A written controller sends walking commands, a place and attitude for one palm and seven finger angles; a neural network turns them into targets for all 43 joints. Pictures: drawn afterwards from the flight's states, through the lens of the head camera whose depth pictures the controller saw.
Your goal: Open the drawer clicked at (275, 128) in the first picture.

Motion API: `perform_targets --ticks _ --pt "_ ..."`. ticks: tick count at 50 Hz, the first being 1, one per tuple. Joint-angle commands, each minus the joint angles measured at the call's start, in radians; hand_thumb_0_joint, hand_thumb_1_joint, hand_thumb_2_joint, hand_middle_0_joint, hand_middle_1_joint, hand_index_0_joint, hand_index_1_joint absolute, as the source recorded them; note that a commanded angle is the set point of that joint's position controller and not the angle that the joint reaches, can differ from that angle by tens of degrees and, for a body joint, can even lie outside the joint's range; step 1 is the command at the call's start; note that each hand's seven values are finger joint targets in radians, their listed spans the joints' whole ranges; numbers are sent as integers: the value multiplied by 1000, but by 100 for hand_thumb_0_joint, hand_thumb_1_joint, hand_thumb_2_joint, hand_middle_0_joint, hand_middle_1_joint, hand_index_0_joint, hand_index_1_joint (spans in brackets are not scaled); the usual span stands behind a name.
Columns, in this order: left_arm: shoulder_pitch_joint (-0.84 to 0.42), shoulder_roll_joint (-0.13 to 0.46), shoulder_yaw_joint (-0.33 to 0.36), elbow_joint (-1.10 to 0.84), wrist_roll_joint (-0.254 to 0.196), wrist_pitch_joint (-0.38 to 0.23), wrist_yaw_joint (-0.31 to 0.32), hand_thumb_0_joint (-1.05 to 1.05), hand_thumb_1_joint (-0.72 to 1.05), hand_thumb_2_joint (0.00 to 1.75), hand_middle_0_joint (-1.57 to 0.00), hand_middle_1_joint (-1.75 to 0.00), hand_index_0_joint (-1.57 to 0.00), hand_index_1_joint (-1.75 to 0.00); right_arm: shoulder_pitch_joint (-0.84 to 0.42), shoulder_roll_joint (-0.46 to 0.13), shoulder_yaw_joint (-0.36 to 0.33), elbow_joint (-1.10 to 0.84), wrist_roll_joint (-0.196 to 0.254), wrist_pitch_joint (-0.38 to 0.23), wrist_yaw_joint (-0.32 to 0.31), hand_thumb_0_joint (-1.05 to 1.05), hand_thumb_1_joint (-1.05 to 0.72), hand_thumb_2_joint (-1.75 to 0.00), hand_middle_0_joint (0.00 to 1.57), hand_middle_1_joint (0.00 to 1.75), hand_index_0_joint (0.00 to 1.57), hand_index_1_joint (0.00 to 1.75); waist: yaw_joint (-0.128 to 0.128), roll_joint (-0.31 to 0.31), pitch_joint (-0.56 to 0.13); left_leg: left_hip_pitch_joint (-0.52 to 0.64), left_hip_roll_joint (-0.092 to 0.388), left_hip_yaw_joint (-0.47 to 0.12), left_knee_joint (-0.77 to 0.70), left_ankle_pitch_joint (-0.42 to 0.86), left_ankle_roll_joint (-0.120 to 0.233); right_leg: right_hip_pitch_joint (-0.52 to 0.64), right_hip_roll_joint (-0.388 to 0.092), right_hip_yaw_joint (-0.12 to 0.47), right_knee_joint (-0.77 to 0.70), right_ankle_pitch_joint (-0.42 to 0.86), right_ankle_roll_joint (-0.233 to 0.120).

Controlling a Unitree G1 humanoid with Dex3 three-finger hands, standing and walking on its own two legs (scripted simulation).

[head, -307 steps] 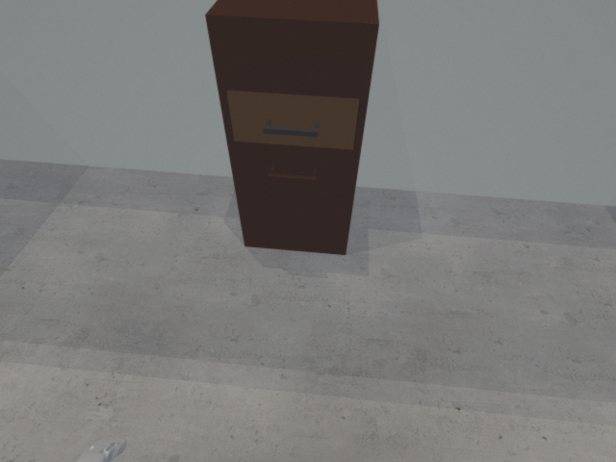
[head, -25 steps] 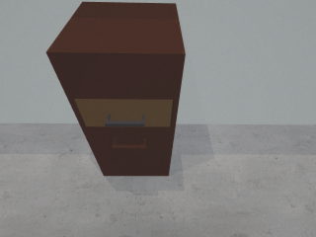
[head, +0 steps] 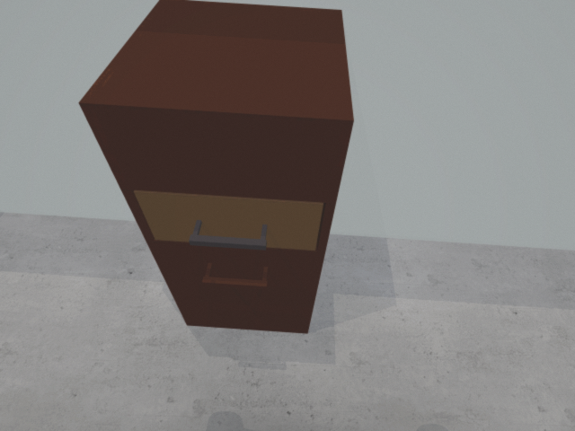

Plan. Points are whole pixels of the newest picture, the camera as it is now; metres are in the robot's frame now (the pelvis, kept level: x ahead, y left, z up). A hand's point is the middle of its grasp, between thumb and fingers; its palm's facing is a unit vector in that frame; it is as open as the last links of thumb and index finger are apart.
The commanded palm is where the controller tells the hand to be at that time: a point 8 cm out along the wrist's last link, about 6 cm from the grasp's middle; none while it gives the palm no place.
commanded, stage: come to a stop and stand still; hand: left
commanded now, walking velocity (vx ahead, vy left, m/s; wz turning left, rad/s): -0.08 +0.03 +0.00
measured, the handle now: (229, 234) +0.51 +0.17 -0.14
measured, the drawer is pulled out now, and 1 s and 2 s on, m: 0.00 0.00 0.00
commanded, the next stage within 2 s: look again from close up in 0.64 s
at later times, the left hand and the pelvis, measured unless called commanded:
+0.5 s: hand out of the picture +0.00 +0.12 -0.18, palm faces +0.08 -0.98 -0.18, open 7.2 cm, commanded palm none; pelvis -0.02 -0.06 +0.00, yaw +1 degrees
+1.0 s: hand out of the picture -0.02 +0.13 -0.17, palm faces +0.04 -0.98 -0.20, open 7.4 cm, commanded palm none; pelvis -0.02 -0.04 +0.00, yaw +1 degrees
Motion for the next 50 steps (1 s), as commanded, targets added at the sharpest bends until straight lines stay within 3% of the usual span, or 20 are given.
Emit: perform_targets --ticks 1,5,6,7,8,9,10,12,16,18,20,23,30,31,32,34,35,39,45,50 --pt "136 24 13 -29 1 10 0 0 90 90 -20 -30 -20 -30 62 -155 -39 -42 -12 17 15 0 -90 -90 20 30 20 30 -11 133 -66 -20 250 -179 -195 346 143 83 10 -36 -83 80 6" --pt "135 65 26 -54 2 -12 -2 0 90 90 -20 -30 -20 -30 52 -144 -49 -60 -13 33 30 0 -90 -90 20 30 20 30 11 109 -90 -59 172 -143 -79 103 61 182 16 -42 -342 234 6" --pt "119 111 30 -66 7 -21 -1 0 90 90 -20 -30 -20 -30 60 -107 -45 -65 -8 38 35 0 -90 -90 20 30 20 30 5 1 -69 -90 105 -115 6 -38 10 167 -48 63 -456 271 -15" --pt "76 181 35 -87 11 -30 0 0 90 90 -20 -30 -20 -30 82 -50 -34 -81 -1 46 39 0 -90 -90 20 30 20 30 -23 -198 -51 -126 8 -56 110 -204 -40 114 -204 253 -550 311 -71" --pt "44 221 39 -115 8 -29 -2 0 90 90 -20 -30 -20 -30 79 -46 -33 -92 -4 55 40 0 -90 -90 20 30 20 30 -21 -214 -39 -101 -17 -76 201 -269 -50 36 -286 299 -620 336 -144" --pt "11 216 36 -123 8 -25 -6 0 90 90 -20 -30 -20 -30 65 -42 -34 -88 -6 61 43 0 -90 -90 20 30 20 30 -23 -152 -39 -76 -8 -104 274 -287 -44 4 -276 258 -626 306 -174" --pt "-13 205 38 -124 10 -30 -4 0 90 90 -20 -30 -20 -30 63 -44 -33 -80 -9 63 43 0 -90 -90 20 30 20 30 -27 -245 -34 -117 -7 -113 331 -279 -43 25 -238 262 -614 349 -168" --pt "-45 168 29 -124 2 -35 -4 0 90 90 -20 -30 -20 -30 96 -60 -31 -48 -6 55 42 0 -90 -90 20 30 20 30 -40 -251 -32 -108 -1 -119 373 -220 -49 62 -192 173 -590 437 -171" --pt "-13 178 32 -110 -2 -29 -3 0 90 90 -20 -30 -20 -30 135 -41 -12 -14 -1 40 38 0 -90 -90 20 30 20 30 -29 -138 -52 -6 -9 -87 92 -152 -61 120 -157 130 -547 407 -168" --pt "-17 158 27 -97 -13 -25 -5 0 90 90 -20 -30 -20 -30 186 -37 -5 23 1 28 32 0 -90 -90 20 30 20 30 -43 -60 -31 113 0 -109 -115 -18 -54 78 -111 102 -504 308 -121" --pt "24 106 18 -87 -24 -22 -9 0 90 90 -20 -30 -20 -30 182 -95 -3 25 -10 9 23 0 -90 -90 20 30 20 30 -5 153 -38 78 137 -259 -184 165 6 101 -22 57 -456 264 -60" --pt "16 105 12 -44 -18 -25 -10 0 90 90 -20 -30 -20 -30 136 -79 6 42 -6 6 17 0 -90 -90 20 30 20 30 7 177 -31 0 121 -224 -215 103 5 222 -21 38 -477 299 -45" --pt "37 96 -2 16 -17 -32 -15 0 90 90 -20 -30 -20 -30 200 -64 16 78 -2 10 17 0 -90 -90 20 30 20 30 -14 15 25 -6 75 -191 -238 -84 -20 212 -39 66 -562 248 -52" --pt "124 137 -11 47 -7 -47 31 0 90 90 -20 -30 -20 -30 78 -122 3 17 5 -2 26 0 -90 -90 20 30 20 30 28 78 76 -2 65 -114 -16 -30 -64 135 -104 120 -532 538 -43" --pt "61 183 -6 0 -11 -58 21 0 90 90 -20 -30 -20 -30 170 -55 9 2 2 15 32 0 -90 -90 20 30 20 30 -52 53 -14 41 21 -136 3 -137 -58 106 -149 184 -585 236 -90" --pt "5 179 -1 -19 -11 -62 7 0 90 90 -20 -30 -20 -30 240 -59 15 17 -10 19 42 0 -90 -90 20 30 20 30 -74 -18 -35 85 22 -135 -10 -101 -35 39 -115 157 -605 -38 -105" --pt "-5 160 -3 -24 -12 -61 5 0 90 90 -20 -30 -20 -30 266 -66 15 19 -11 15 43 0 -90 -90 20 30 20 30 -80 -52 -34 84 23 -146 -16 -75 -28 24 -99 130 -587 -33 -100" --pt "19 109 -18 -10 -17 -55 -4 0 90 90 -20 -30 -20 -30 252 -79 25 20 -10 -3 36 0 -90 -90 20 30 20 30 -54 32 29 5 64 -208 -145 -48 -6 77 -37 71 -500 109 -76" --pt "60 95 -25 15 -20 -52 -6 0 90 90 -20 -30 -20 -30 241 -89 33 39 -5 -12 29 0 -90 -90 20 30 20 30 -30 -10 47 -14 66 -205 -190 -21 -1 157 -38 61 -486 230 -65" --pt "59 98 -23 19 -21 -48 -6 0 90 90 -20 -30 -20 -30 242 -87 36 64 -6 -12 27 0 -90 -90 20 30 20 30 -26 21 43 4 65 -199 -210 -18 -4 172 -42 58 -490 248 -62"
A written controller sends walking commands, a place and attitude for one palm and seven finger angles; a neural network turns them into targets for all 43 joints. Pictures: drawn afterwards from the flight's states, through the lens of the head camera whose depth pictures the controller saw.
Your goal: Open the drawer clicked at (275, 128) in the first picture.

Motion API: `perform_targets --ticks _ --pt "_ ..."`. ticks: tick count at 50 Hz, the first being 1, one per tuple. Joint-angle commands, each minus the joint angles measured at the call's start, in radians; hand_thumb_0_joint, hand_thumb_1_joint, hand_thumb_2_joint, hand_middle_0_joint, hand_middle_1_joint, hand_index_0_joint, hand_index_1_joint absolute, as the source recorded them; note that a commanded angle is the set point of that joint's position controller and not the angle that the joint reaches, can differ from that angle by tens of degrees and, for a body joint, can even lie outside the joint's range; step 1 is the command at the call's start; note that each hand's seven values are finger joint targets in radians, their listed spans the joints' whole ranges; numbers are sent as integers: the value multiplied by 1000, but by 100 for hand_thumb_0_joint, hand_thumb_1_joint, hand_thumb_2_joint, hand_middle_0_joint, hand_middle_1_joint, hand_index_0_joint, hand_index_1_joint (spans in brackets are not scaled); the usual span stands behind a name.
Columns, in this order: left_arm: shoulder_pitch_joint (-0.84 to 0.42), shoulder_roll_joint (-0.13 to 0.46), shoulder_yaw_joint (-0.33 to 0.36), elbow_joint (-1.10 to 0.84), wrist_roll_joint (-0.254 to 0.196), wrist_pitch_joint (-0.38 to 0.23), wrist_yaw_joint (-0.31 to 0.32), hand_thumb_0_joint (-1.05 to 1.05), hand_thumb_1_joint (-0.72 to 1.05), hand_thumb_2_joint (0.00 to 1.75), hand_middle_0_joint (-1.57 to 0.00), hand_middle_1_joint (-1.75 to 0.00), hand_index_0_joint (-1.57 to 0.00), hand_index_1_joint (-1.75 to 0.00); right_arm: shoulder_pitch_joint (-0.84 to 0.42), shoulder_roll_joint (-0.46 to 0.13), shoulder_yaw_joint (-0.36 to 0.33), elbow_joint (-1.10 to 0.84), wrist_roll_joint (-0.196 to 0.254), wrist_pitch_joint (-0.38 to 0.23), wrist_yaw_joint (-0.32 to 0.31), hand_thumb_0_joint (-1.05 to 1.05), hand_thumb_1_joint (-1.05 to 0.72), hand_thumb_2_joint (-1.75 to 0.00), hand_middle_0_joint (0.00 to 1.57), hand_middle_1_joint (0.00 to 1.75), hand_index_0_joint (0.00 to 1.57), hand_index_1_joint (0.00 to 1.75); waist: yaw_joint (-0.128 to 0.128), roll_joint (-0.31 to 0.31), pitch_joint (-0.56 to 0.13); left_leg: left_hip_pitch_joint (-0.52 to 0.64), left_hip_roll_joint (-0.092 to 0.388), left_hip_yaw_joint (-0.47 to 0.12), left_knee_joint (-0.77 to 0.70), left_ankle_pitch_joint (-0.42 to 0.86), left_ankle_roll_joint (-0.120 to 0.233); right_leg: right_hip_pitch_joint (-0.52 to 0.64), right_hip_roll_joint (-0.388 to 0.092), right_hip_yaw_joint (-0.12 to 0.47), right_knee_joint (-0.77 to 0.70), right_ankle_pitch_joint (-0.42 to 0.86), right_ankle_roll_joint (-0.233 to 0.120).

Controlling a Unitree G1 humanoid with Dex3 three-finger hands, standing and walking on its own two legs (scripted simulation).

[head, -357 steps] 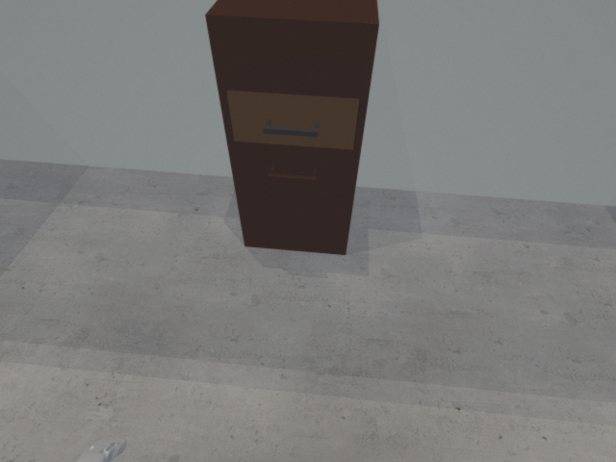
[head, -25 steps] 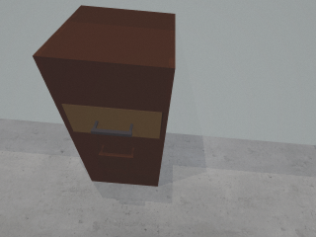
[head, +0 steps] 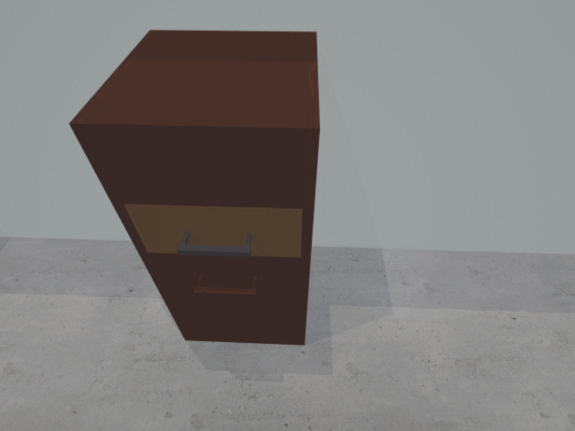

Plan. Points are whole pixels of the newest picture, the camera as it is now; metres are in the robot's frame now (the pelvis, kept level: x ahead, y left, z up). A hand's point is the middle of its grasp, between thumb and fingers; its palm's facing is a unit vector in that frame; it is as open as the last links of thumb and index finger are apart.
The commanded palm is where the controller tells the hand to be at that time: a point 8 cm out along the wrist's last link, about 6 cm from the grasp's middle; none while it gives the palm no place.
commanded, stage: look again from close up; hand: left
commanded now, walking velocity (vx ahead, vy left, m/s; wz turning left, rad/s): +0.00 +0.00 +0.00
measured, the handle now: (216, 243) +0.53 +0.20 -0.15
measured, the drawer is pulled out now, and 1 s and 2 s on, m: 0.00 0.00 0.00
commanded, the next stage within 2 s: raise the hand with hooked fingers in 0.20 s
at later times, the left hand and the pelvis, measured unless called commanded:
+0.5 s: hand (153, 404) +0.17 +0.21 -0.06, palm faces -0.07 -0.72 -0.69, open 7.5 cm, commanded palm +0.13 +0.21 -0.04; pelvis +0.01 +0.00 -0.01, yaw -1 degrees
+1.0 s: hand (158, 349) +0.23 +0.21 -0.01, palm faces +0.12 -0.05 -0.99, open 10.2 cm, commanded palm +0.19 +0.21 +0.02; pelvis +0.00 -0.04 -0.04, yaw +0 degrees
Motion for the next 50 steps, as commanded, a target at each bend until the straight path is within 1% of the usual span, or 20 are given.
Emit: perform_targets --ticks 1,14,15,16,17,18,19,20,22,24,27,29,32,35,37,40,42,44,46,50 --pt "62 82 14 -17 -5 -8 4 0 90 90 -20 -30 -20 -30 50 -93 -11 -16 2 -19 -5 0 -90 -90 20 30 20 30 2 -23 93 -108 109 -126 -166 41 13 32 -64 97 -93 37 -41" --pt "68 72 16 5 -5 -10 6 0 90 90 -20 -30 -20 -30 46 -87 -11 25 3 -25 -13 0 -90 -90 20 30 20 30 0 -10 43 -12 120 -102 -149 206 10 69 -72 91 -93 171 -35" --pt "124 124 19 37 7 -16 45 0 90 90 -20 -30 -20 -30 -68 -129 -29 -50 21 -24 -5 0 -90 -90 20 30 20 30 37 -124 91 -96 140 -73 40 224 -24 28 -119 138 -95 456 -22" --pt "-694 394 -22 -1486 133 -185 49 0 88 89 -20 -32 -20 -32 -60 -286 -28 -400 71 -164 -52 0 -90 -90 20 30 20 30 -72 192 -410 163 27 -75 -92 327 11 115 14 169 11 314 -47" --pt "-267 330 10 -1193 158 -91 127 0 85 88 -20 -33 -20 -33 -165 -206 -25 -353 64 -264 -91 0 -90 -90 20 30 20 30 15 300 -322 187 68 -75 -108 469 -13 28 21 76 63 81 -62" --pt "-206 243 6 -1127 99 -17 185 0 83 87 -21 -34 -21 -34 -139 -203 -57 -277 73 -295 -93 0 -90 -90 20 30 20 30 -6 257 -221 84 67 -68 -117 327 -45 -42 32 32 88 -34 -42" --pt "92 69 -102 -955 137 88 196 0 81 86 -21 -36 -21 -36 -115 -151 -49 -275 87 -297 -91 0 -90 -90 20 30 20 30 -7 136 -141 19 77 -88 -121 260 -32 -88 32 19 83 -59 -32" --pt "-54 46 -161 -1162 160 89 195 0 78 85 -21 -37 -21 -37 -148 -170 -47 -366 89 -311 -80 0 -90 -90 20 30 20 30 -15 95 -30 -53 63 -106 -108 188 -29 -102 26 10 60 -13 -30" --pt "-4 127 -156 -1203 346 75 238 0 74 83 -21 -40 -21 -40 -181 -236 -54 -405 46 -325 -71 0 -90 -90 20 30 20 30 -32 9 -43 -105 41 -121 -31 147 -19 -163 43 36 48 11 -47" --pt "83 120 -170 -1151 528 97 281 0 69 81 -22 -43 -22 -43 -183 -240 -66 -478 10 -288 -43 0 -90 -90 20 30 20 30 -25 -115 -53 -159 20 -129 38 182 -16 -227 59 28 76 -23 -54" --pt "419 87 -155 -998 761 111 320 0 62 78 -22 -48 -22 -48 -265 -240 -99 -588 -20 -170 10 0 -90 -90 20 30 20 30 70 -273 -8 -249 1 -80 77 118 -28 -235 66 60 51 -117 -65" --pt "494 145 -86 -996 873 70 325 0 57 76 -22 -51 -22 -51 -300 -228 -98 -629 -15 -71 47 0 -90 -90 20 30 20 30 125 -288 -76 -303 -7 -47 90 172 -39 -155 66 107 102 60 -78" --pt "411 234 -9 -1113 981 -6 363 0 50 73 -23 -55 -23 -55 -366 -207 -86 -706 -14 -2 77 0 -90 -90 20 30 20 30 150 -219 -143 -343 -21 -22 123 165 -37 -129 60 150 153 137 -80" --pt "251 316 64 -1277 1064 -34 444 0 43 70 -23 -60 -23 -60 -364 -181 -88 -736 -31 42 79 0 -90 -90 20 30 20 30 151 31 -272 -279 -31 -19 169 180 -29 -146 66 202 196 162 -93" --pt "108 346 79 -1382 1096 -48 495 0 39 68 -24 -63 -24 -63 -332 -176 -95 -734 -39 51 72 0 -90 -90 20 30 20 30 118 115 -368 -196 -29 -37 230 225 -23 -233 68 241 223 171 -97" --pt "-117 354 56 -1458 1092 -65 535 0 32 65 -24 -68 -24 -68 -318 -174 -98 -701 -52 49 51 0 -90 -90 20 30 20 30 36 85 -387 -149 -31 -59 320 157 -5 -369 51 269 206 58 -81" --pt "-159 369 55 -1442 1075 -96 530 0 27 63 -25 -70 -25 -70 -318 -179 -94 -691 -55 35 41 0 -90 -90 20 30 20 30 12 71 -339 -182 -31 -63 352 107 -2 -417 46 253 205 15 -74" --pt "-198 355 39 -1390 1058 -116 516 0 22 61 -25 -74 -25 -74 -328 -180 -90 -679 -61 27 39 0 -90 -90 20 30 20 30 -12 -21 -269 -240 -33 -72 367 53 3 -433 41 244 187 -26 -59" --pt "-155 348 31 -1315 1045 -101 481 0 18 59 -25 -76 -25 -76 -337 -180 -86 -676 -59 26 41 0 -90 -90 20 30 20 30 2 -62 -274 -295 -35 -62 346 41 6 -350 33 225 175 17 -47" --pt "21 349 48 -1198 989 60 374 0 8 55 -26 -82 -26 -82 -346 -182 -74 -689 -15 58 28 0 -90 -90 20 30 20 30 76 -138 -317 -353 -37 -41 229 111 -4 -56 34 205 145 233 -29"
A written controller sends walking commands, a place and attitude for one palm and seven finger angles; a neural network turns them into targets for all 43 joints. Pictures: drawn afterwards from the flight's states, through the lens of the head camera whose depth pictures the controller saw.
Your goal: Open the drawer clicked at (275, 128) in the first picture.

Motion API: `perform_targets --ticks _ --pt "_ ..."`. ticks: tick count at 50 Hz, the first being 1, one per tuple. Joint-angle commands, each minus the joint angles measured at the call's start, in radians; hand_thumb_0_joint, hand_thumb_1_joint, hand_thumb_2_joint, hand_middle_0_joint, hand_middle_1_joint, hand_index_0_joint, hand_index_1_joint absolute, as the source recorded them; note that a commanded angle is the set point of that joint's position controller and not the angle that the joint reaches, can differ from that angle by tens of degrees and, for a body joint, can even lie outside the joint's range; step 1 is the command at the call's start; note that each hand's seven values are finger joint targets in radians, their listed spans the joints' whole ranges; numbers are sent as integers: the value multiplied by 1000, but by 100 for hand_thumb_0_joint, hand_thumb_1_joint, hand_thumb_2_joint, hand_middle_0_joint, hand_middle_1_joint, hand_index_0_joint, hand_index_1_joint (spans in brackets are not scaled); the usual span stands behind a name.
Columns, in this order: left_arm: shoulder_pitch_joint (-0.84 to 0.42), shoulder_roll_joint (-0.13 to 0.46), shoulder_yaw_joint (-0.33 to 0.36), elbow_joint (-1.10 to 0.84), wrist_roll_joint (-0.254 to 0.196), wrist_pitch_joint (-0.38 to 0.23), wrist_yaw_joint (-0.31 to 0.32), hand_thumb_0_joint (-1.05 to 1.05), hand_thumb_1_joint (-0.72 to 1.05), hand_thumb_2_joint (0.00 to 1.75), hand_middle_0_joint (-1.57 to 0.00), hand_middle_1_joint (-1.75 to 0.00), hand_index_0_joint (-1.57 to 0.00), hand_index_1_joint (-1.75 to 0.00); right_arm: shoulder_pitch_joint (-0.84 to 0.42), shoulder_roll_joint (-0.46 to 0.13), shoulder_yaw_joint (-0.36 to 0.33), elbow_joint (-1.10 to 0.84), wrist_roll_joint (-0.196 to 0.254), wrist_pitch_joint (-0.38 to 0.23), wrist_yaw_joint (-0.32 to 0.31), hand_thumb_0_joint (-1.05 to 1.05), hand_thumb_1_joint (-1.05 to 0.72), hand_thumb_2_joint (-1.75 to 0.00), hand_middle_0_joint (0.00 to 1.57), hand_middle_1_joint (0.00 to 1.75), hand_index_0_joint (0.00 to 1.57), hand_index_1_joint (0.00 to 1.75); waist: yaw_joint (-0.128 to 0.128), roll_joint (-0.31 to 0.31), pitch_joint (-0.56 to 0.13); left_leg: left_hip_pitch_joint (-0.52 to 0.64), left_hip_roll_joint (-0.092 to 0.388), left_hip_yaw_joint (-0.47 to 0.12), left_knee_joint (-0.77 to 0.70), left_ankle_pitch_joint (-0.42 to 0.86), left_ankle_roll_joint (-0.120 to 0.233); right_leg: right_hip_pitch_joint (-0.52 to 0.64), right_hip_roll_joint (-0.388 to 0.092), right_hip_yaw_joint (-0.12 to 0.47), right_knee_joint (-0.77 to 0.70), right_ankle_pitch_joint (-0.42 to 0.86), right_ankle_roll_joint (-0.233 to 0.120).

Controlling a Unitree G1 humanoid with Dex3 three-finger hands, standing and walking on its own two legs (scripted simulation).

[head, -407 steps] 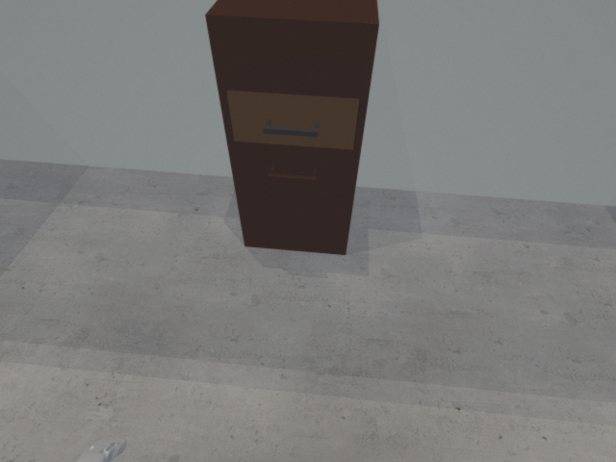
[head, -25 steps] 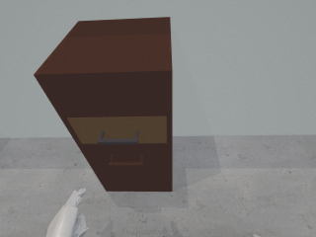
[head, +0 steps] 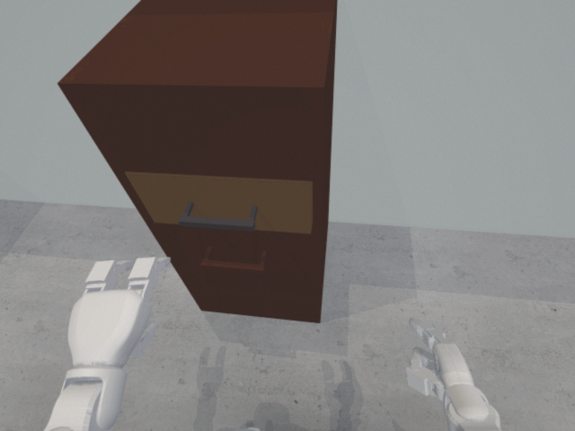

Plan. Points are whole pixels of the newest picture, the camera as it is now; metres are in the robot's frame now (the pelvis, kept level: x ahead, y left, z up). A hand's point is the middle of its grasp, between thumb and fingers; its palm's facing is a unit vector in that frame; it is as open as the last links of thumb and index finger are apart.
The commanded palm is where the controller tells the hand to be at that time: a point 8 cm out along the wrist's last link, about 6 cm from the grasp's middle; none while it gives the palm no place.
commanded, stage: raise the hand with hooked fingers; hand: left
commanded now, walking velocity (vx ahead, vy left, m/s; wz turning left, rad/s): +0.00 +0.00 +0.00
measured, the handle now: (219, 216) +0.52 +0.24 -0.10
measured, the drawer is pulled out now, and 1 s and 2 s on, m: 0.00 0.00 0.00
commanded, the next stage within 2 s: move the hooked fingers above the handle in 1.20 s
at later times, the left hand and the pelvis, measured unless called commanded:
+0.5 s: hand (130, 268) +0.29 +0.26 +0.08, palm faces +0.09 -0.09 -0.99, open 13.1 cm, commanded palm +0.26 +0.26 +0.13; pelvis +0.01 +0.03 +0.03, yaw -3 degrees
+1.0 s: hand (119, 230) +0.32 +0.28 +0.11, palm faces -0.02 -0.09 -1.00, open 13.9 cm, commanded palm +0.30 +0.28 +0.17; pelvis +0.01 +0.05 +0.04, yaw -2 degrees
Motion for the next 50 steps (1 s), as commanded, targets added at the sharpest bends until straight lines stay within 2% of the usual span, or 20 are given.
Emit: perform_targets --ticks 1,3,5,6,9,12,14,16,17,21,25,28,32,33,37,39,40,44,47,50 --pt "73 137 66 -107 -65 114 -77 0 6 54 -26 -84 -26 -84 -49 -122 -30 -163 43 -22 -27 0 -90 -90 20 30 20 30 -17 -170 -210 48 -89 -17 -182 302 54 416 5 220 -263 478 41" --pt "96 180 109 -87 -85 135 -120 0 1 52 -26 -87 -26 -87 -66 -125 -13 -158 50 -20 -38 0 -90 -90 20 30 20 30 1 -211 -194 38 -88 -16 -216 303 50 485 -2 236 -264 529 50" --pt "48 194 111 -146 -76 119 -139 0 -3 50 -27 -90 -27 -90 -57 -122 -10 -150 46 -22 -41 0 -90 -90 20 30 20 30 1 -167 -175 64 -83 -19 -250 319 52 491 -6 216 -270 541 46" --pt "24 191 103 -174 -72 103 -144 0 -6 49 -27 -92 -27 -92 -61 -121 -9 -147 43 -23 -42 0 -90 -90 20 30 20 30 -1 -144 -155 71 -84 -25 -262 289 53 474 -8 214 -288 489 44" --pt "-89 214 137 -309 -40 44 -102 0 -13 46 -27 -96 -27 -96 -45 -120 -31 -138 22 -34 -47 0 -90 -90 20 30 20 30 -5 -15 -211 148 -88 -33 -258 371 63 470 0 205 -284 511 24" --pt "-101 197 150 -291 -49 -5 -53 0 -20 43 -28 -100 -28 -100 -7 -121 -50 -115 19 -51 -47 0 -90 -90 20 30 20 30 -30 -25 -232 183 -88 -34 -249 394 61 439 4 188 -280 542 25" --pt "-147 190 147 -258 -48 0 -27 0 -24 41 -28 -103 -28 -103 -2 -128 -60 -99 24 -53 -46 0 -90 -90 20 30 20 30 -47 -29 -197 192 -86 -37 -251 382 59 389 10 166 -286 486 24" --pt "-174 173 125 -212 -43 29 -20 0 -29 39 -29 -107 -29 -107 -1 -135 -68 -92 34 -50 -42 0 -90 -90 20 30 20 30 -50 -6 -187 216 -79 -33 -262 389 56 355 17 131 -289 440 20" --pt "-197 170 111 -193 -45 50 -25 0 -31 38 -29 -108 -29 -108 -4 -140 -71 -90 40 -47 -42 0 -90 -90 20 30 20 30 -49 -17 -188 225 -75 -30 -270 387 56 355 17 121 -295 428 21" --pt "-309 167 48 -153 -63 143 -92 0 -41 34 -29 -114 -29 -114 -30 -148 -65 -93 66 -34 -50 0 -90 -90 20 30 20 30 -49 -41 -158 259 -68 -33 -327 368 56 378 22 98 -334 354 25" --pt "-409 198 32 -161 -66 175 -176 0 -50 30 -30 -120 -30 -120 -42 -144 -48 -105 71 -26 -62 0 -90 -90 20 30 20 30 -37 -23 -134 310 -64 -42 -373 397 57 415 22 83 -360 344 22" --pt "-471 236 55 -159 -57 170 -219 0 -50 30 -30 -120 -30 -120 -36 -144 -36 -108 68 -16 -65 0 -90 -90 20 30 20 30 -27 -2 -125 342 -59 -48 -401 431 52 439 27 76 -378 353 17" --pt "-541 239 52 -96 -56 165 -261 0 -50 30 -30 -120 -30 -120 -31 -135 -21 -101 74 -7 -63 0 -90 -90 20 30 20 30 -30 -9 -81 349 -57 -51 -429 440 46 449 32 67 -403 354 14" --pt "-567 257 68 -96 -57 165 -271 0 -50 30 -30 -120 -30 -120 -25 -139 -22 -101 73 -4 -63 0 -90 -90 20 30 20 30 -28 -13 -89 355 -56 -51 -437 451 45 465 35 66 -410 361 13" --pt "-669 253 35 -72 -73 154 -316 0 -50 30 -30 -120 -30 -120 -19 -139 -17 -97 79 -2 -66 0 -90 -90 20 30 20 30 -43 -1 -97 382 -59 -53 -447 464 44 473 33 61 -429 371 15" --pt "-727 266 32 -92 -78 138 -335 0 -50 30 -30 -120 -30 -120 -13 -142 -16 -95 79 -5 -65 0 -90 -90 20 30 20 30 -48 41 -126 407 -57 -64 -452 481 40 479 32 59 -433 364 11" --pt "-746 274 35 -90 -82 128 -343 0 -50 30 -30 -120 -30 -120 -7 -142 -18 -90 78 -4 -66 0 -90 -90 20 30 20 30 -50 31 -131 420 -55 -70 -453 493 39 477 35 56 -436 365 11" --pt "-608 247 39 -79 -103 89 -378 0 -50 30 -30 -120 -30 -120 19 -149 -28 -90 73 -7 -50 0 -90 -90 20 30 20 30 -31 7 -156 430 -48 -73 -446 612 35 504 35 54 -437 433 13" --pt "-581 262 64 -101 -116 62 -380 0 -50 30 -30 -120 -30 -120 21 -157 -33 -93 73 -1 -43 0 -90 -90 20 30 20 30 -27 -21 -138 412 -45 -72 -449 633 32 500 35 53 -438 453 16" --pt "-603 293 101 -127 -108 37 -354 0 -50 30 -30 -120 -30 -120 26 -159 -38 -91 74 0 -40 0 -90 -90 20 30 20 30 -21 -6 -151 409 -46 -73 -449 622 31 497 36 56 -435 441 13"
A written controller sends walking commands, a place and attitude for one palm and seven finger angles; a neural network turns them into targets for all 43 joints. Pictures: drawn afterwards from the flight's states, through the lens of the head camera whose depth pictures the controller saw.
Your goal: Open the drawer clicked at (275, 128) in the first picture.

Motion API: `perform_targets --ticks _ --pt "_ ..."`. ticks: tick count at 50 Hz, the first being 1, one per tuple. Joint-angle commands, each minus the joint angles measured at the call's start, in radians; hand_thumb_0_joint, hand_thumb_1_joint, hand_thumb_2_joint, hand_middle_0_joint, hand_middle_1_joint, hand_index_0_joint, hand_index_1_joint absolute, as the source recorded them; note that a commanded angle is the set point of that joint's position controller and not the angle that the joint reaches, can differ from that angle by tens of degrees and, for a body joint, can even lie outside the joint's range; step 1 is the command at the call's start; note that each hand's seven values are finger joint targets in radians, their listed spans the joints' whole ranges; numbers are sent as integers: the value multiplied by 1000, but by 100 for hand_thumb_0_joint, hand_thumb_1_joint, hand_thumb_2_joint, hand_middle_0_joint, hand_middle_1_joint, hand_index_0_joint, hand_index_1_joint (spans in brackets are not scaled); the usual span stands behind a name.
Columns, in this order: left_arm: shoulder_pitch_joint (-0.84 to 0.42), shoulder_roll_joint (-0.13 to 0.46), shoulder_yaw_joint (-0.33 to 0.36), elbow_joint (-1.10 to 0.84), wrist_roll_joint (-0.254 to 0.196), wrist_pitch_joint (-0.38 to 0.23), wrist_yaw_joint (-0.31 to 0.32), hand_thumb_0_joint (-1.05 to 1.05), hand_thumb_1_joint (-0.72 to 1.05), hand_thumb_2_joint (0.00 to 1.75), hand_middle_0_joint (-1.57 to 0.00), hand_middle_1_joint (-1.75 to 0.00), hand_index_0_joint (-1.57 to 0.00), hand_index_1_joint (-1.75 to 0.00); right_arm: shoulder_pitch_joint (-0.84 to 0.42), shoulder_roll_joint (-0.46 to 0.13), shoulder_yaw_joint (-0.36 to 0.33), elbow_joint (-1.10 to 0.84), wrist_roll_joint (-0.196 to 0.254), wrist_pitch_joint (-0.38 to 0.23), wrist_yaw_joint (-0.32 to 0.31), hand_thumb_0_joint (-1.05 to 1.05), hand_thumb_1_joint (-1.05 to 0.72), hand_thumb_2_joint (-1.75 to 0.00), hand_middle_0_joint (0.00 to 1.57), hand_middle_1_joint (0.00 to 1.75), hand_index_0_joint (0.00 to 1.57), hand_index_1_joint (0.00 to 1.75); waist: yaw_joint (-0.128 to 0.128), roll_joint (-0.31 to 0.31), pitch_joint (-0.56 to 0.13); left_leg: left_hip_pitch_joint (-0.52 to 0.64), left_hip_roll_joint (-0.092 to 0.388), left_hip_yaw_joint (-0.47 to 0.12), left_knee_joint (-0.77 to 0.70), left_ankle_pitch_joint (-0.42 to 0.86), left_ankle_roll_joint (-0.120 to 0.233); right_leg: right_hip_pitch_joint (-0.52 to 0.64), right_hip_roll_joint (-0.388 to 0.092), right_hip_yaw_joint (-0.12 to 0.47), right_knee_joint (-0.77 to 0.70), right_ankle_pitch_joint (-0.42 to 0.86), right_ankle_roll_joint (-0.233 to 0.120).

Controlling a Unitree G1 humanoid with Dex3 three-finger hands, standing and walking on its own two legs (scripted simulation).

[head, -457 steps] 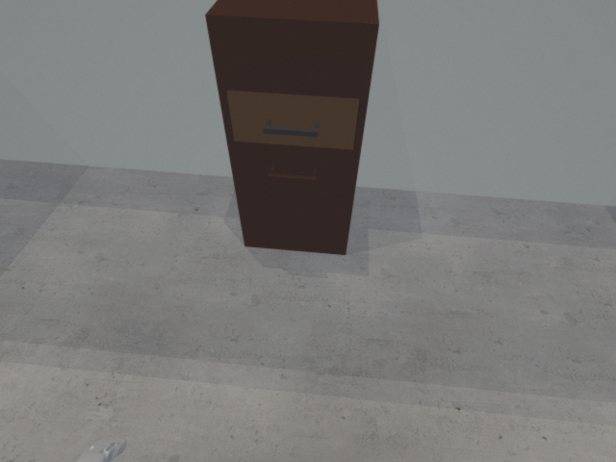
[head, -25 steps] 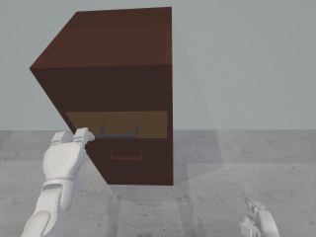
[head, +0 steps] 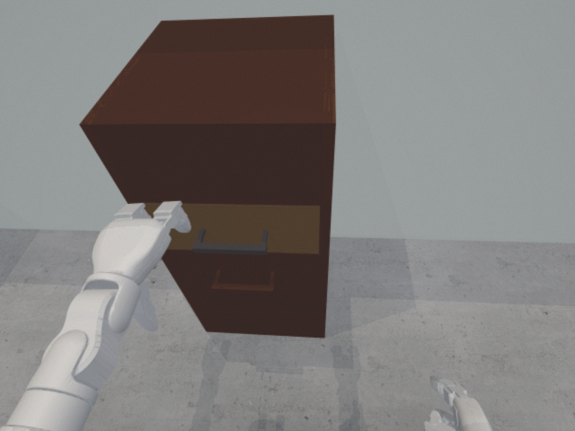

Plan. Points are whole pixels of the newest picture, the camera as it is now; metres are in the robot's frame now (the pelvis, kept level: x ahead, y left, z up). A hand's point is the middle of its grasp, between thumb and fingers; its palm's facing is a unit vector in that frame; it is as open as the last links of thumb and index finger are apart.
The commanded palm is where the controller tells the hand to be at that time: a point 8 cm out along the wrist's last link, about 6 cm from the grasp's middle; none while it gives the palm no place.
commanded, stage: raise the hand with hooked fingers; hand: left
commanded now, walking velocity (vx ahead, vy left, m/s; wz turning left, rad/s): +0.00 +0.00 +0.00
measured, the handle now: (231, 241) +0.50 +0.21 -0.15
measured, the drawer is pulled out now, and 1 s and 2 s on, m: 0.00 0.00 0.00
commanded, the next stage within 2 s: move the hooked fingers above the handle in 0.20 s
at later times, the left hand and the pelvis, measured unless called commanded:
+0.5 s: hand (170, 274) +0.30 +0.22 +0.04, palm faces -0.05 -0.08 -1.00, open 13.9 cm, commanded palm +0.29 +0.23 +0.10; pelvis +0.00 -0.02 +0.00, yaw +0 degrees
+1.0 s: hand (197, 260) +0.36 +0.21 -0.01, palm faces -0.05 -0.06 -1.00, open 13.9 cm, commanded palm +0.35 +0.22 +0.05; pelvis -0.01 -0.02 -0.02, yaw -1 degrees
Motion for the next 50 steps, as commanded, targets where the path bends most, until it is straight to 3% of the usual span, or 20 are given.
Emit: perform_targets --ticks 1,3,8,10,14,17,18,20,23,24,28,31,33,34,35,42,43,46,47,50 --pt "-244 208 152 -230 5 -46 70 0 -50 30 -30 -120 -30 -120 -103 -119 -46 -150 -1 -50 0 0 -90 -90 20 30 20 30 10 -32 -264 57 22 -62 -53 463 -36 134 47 5 -10 246 -60" --pt "-254 232 181 -238 7 -55 102 0 -50 30 -30 -120 -30 -120 -100 -121 -48 -147 0 -55 -1 0 -90 -90 20 30 20 30 13 -26 -277 51 18 -65 -53 450 -38 140 50 8 -7 240 -62" --pt "-242 201 161 -227 4 -45 145 0 -50 30 -30 -120 -30 -120 -94 -118 -59 -134 7 -62 1 0 -90 -90 20 30 20 30 0 -19 -298 60 13 -48 -43 430 -31 132 47 16 -11 253 -59" --pt "-226 184 142 -187 0 -25 145 0 -50 30 -30 -120 -30 -120 -95 -119 -60 -127 12 -59 -1 0 -90 -90 20 30 20 30 -6 -54 -279 36 10 -38 -46 400 -25 132 45 15 -13 251 -56" --pt "-225 167 105 -170 -2 11 124 0 -50 30 -30 -120 -30 -120 -113 -122 -53 -136 16 -58 -3 0 -90 -90 20 30 20 30 -9 -60 -265 18 3 -23 -55 347 -15 152 38 22 -23 238 -53" --pt "-241 168 99 -114 -2 16 105 0 -50 30 -30 -120 -30 -120 -114 -123 -50 -132 17 -52 -11 0 -90 -90 20 30 20 30 -18 -117 -228 -10 -1 -14 -55 308 -8 143 38 25 -32 231 -46" --pt "-234 195 129 -73 -1 13 101 0 -50 30 -30 -120 -30 -120 -110 -127 -49 -129 18 -51 -14 0 -90 -90 20 30 20 30 -16 -137 -208 -34 -1 -11 -57 280 -7 144 40 31 -38 211 -45" --pt "-288 190 115 -42 8 -2 96 0 -50 30 -30 -120 -30 -120 -107 -123 -45 -125 19 -50 -20 0 -90 -90 20 30 20 30 -22 -127 -196 -52 -9 -7 -51 255 -5 127 37 32 -32 196 -45" --pt "-325 226 152 -57 25 -50 116 0 -50 30 -30 -120 -30 -120 -95 -122 -54 -127 11 -57 -25 0 -90 -90 20 30 20 30 -11 -81 -269 -35 -13 -8 -27 275 -2 135 38 42 -13 215 -47" --pt "-342 208 135 -66 29 -66 125 0 -50 30 -30 -120 -30 -120 -88 -116 -55 -128 8 -61 -24 0 -90 -90 20 30 20 30 -14 -56 -291 -28 -15 -9 -17 283 -1 132 33 42 -4 228 -48" --pt "-391 229 168 29 37 -103 161 0 -50 30 -30 -120 -30 -120 -62 -116 -63 -105 10 -69 -31 0 -90 -90 20 30 20 30 -30 -81 -271 -86 -18 -6 11 244 0 92 35 53 8 209 -45" --pt "-455 192 129 89 53 -108 189 0 -50 30 -30 -120 -30 -120 -42 -116 -71 -92 12 -76 -32 0 -90 -90 20 30 20 30 -48 -65 -279 -100 -16 1 37 232 0 38 35 48 26 196 -45" --pt "-476 224 154 138 62 -105 203 0 -50 30 -30 -120 -30 -120 -25 -123 -77 -84 11 -75 -33 0 -90 -90 20 30 20 30 -49 -77 -304 -125 -18 -1 52 231 -1 43 37 52 40 199 -45" --pt "-472 216 145 135 65 -105 210 0 -50 30 -30 -120 -30 -120 -21 -123 -80 -88 9 -75 -32 0 -90 -90 20 30 20 30 -44 -49 -340 -118 -19 1 61 247 -1 48 36 52 54 220 -46" --pt "-491 183 112 145 63 -105 213 0 -50 30 -30 -120 -30 -120 -11 -121 -82 -86 9 -75 -32 0 -90 -90 20 30 20 30 -54 -50 -357 -116 -19 -2 68 254 -1 42 36 46 63 232 -47" --pt "-532 166 103 255 72 -120 244 0 -50 30 -30 -120 -30 -120 46 -133 -99 -70 5 -66 -29 0 -90 -90 20 30 20 30 -69 -77 -393 -156 -13 -9 112 289 1 -6 44 38 109 269 -49" --pt "-523 197 142 275 78 -121 253 0 -50 30 -30 -120 -30 -120 54 -138 -101 -71 3 -63 -29 0 -90 -90 20 30 20 30 -60 -91 -395 -176 -12 -16 112 288 -1 -2 47 34 117 259 -51" --pt "-564 175 126 355 89 -120 282 0 -50 30 -30 -120 -30 -120 74 -138 -101 -61 7 -59 -27 0 -90 -90 20 30 20 30 -81 -112 -354 -216 -11 -10 126 244 3 -51 47 33 122 222 -48" --pt "-594 204 149 372 98 -121 293 0 -50 30 -30 -120 -30 -120 87 -143 -102 -57 6 -58 -28 0 -90 -90 20 30 20 30 -78 -112 -366 -232 -10 -12 128 240 2 -54 47 33 132 213 -49" --pt "-649 222 161 399 126 -120 331 0 -50 30 -30 -120 -30 -120 106 -143 -105 -52 1 -52 -26 0 -90 -90 20 30 20 30 -79 -64 -409 -233 -10 -16 143 258 0 -75 52 29 159 214 -56"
